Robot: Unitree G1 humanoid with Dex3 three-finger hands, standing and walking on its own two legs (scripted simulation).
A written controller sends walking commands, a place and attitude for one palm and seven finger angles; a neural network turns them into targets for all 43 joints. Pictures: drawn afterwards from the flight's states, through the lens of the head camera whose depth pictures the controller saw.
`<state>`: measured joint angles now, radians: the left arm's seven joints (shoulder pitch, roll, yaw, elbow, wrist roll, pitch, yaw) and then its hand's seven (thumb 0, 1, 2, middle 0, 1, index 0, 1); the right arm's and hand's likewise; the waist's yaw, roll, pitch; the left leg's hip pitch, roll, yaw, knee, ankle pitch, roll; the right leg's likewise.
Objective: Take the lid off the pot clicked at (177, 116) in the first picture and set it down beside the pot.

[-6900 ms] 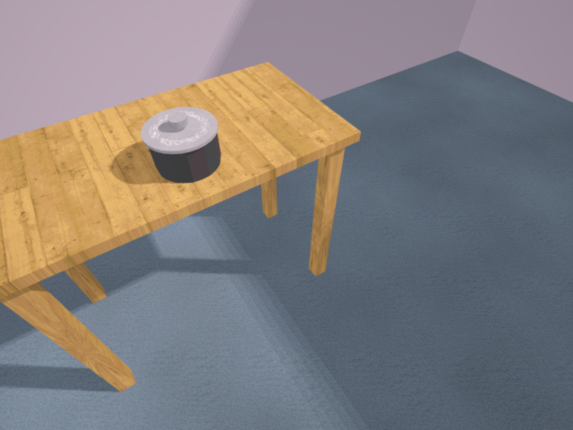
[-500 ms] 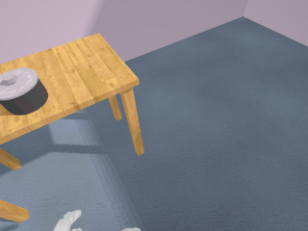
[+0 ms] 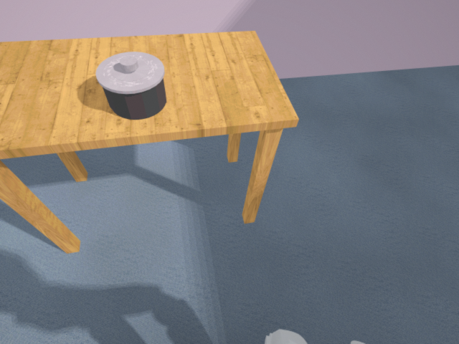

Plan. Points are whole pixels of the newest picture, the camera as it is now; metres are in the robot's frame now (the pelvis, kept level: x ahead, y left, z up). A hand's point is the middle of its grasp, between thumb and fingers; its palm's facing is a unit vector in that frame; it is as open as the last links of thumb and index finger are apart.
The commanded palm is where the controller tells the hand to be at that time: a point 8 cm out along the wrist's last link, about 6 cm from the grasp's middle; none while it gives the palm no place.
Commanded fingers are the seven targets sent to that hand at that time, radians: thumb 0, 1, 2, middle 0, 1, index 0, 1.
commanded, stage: turn to face it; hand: left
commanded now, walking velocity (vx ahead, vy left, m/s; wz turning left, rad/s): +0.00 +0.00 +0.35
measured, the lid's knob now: (129, 63) +0.69 +0.30 +0.05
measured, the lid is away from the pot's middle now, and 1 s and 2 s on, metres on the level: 0.00 0.00 0.00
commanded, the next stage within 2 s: take the last steps up to it in 0.28 s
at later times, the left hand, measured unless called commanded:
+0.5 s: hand out of the picture +0.05 +0.16 -0.14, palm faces +0.19 -0.95 -0.26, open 7.4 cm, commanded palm none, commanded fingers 0.00 0.90 0.90 -0.20 -0.30 -0.20 -0.30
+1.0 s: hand (127, 323) +0.16 +0.21 -0.16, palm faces +0.18 -0.96 -0.21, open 7.4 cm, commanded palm none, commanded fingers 0.00 0.90 0.90 -0.20 -0.30 -0.20 -0.30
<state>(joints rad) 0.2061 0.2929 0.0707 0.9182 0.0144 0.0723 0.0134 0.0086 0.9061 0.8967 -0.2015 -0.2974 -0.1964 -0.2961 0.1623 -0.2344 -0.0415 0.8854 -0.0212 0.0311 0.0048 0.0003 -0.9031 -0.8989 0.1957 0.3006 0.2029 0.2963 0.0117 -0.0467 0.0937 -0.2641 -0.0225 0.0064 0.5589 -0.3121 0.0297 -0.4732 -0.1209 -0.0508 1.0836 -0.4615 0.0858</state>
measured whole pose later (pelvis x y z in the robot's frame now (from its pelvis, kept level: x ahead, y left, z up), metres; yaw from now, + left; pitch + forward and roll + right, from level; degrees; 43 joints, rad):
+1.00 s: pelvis +0.14 +0.01 +0.00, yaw +11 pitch +0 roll +1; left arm 0.19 0.20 0.04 1.01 0.02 0.00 -0.03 0.01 0.91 0.90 -0.20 -0.30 -0.19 -0.30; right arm 0.41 -0.15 -0.02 1.11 -0.03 -0.04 -0.02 0.00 -0.90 -0.90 0.20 0.30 0.20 0.30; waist -0.02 0.00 0.07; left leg 0.05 0.02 0.07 0.33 -0.38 -0.01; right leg -0.51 -0.10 -0.11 0.72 -0.24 0.02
